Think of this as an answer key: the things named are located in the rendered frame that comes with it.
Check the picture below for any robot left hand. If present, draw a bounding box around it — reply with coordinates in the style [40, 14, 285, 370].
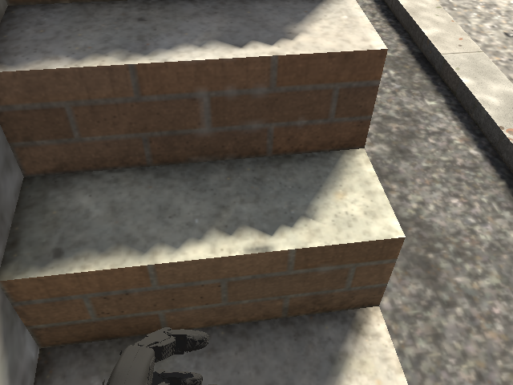
[103, 327, 217, 385]

